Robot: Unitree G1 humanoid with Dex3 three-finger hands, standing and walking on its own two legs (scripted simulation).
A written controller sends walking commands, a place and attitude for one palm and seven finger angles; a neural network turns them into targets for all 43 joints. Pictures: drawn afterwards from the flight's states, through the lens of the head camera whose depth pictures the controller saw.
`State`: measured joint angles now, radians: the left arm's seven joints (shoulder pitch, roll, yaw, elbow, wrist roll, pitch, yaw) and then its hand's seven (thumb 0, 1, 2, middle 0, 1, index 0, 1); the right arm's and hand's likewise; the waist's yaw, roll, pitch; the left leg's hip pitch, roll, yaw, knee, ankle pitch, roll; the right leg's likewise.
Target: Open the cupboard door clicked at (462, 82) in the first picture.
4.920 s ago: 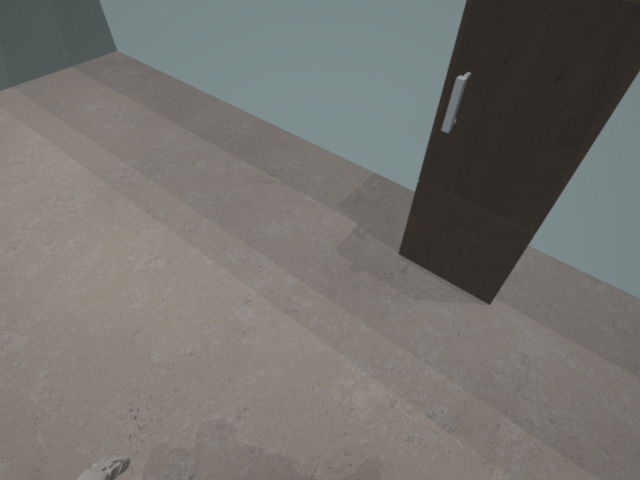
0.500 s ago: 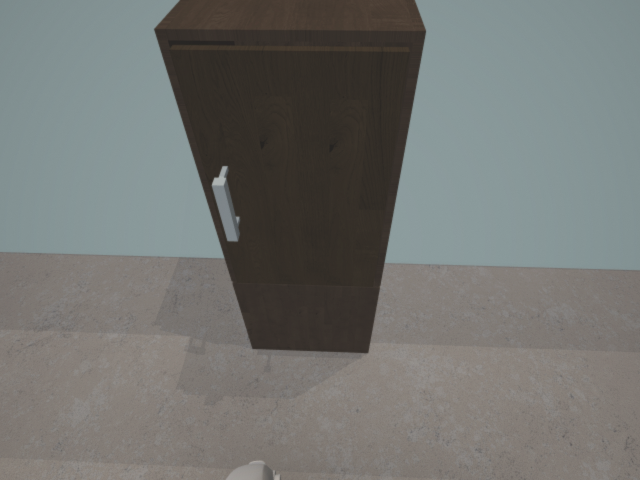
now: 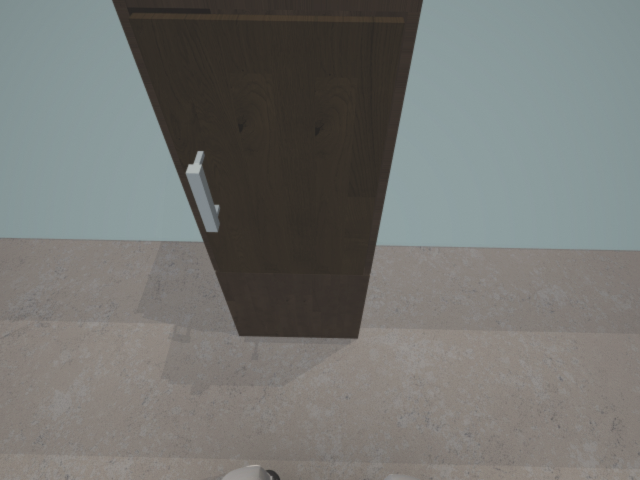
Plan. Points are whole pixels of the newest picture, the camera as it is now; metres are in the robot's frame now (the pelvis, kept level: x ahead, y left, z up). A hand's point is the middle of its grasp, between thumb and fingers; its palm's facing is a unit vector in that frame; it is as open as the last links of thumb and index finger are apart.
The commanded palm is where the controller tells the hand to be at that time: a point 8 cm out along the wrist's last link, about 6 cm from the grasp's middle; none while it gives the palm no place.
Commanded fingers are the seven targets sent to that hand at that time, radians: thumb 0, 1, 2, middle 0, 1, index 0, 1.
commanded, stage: come to a stop and stand still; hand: left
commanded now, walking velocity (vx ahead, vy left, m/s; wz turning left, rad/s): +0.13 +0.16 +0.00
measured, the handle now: (206, 192) +0.57 +0.25 -0.03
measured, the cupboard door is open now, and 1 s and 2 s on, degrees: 0 0 0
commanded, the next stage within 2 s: look again from close up in 1.02 s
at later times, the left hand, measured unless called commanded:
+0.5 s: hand out of the picture -0.03 +0.17 -0.14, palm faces +0.14 -0.96 -0.26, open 7.3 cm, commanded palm none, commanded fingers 0.00 0.90 0.90 -0.20 -0.30 -0.20 -0.30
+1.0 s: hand out of the picture +0.00 +0.21 -0.16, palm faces +0.07 -0.98 -0.20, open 7.3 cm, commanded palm none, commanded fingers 0.00 0.90 0.90 -0.20 -0.30 -0.20 -0.30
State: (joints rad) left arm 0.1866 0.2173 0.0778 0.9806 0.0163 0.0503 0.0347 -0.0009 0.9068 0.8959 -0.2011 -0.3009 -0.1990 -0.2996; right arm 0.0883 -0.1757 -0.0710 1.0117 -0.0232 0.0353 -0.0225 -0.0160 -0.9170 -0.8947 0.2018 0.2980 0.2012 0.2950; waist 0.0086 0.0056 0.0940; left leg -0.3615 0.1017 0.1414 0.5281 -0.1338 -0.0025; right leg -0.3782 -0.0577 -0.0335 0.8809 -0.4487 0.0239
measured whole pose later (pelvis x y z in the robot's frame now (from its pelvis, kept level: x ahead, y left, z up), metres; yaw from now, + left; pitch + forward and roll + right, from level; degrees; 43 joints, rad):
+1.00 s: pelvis -0.01 +0.03 +0.01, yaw +1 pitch -1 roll +0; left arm 0.24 0.16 0.01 1.13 0.01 0.00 0.04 0.01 0.92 0.90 -0.20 -0.30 -0.20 -0.30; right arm 0.21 -0.17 -0.02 1.11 0.00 -0.01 -0.04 -0.01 -0.94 -0.89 0.20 0.30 0.20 0.29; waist 0.01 0.00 0.03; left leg -0.11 0.00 0.07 0.41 -0.29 0.02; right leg -0.17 -0.05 -0.06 0.45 -0.26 0.02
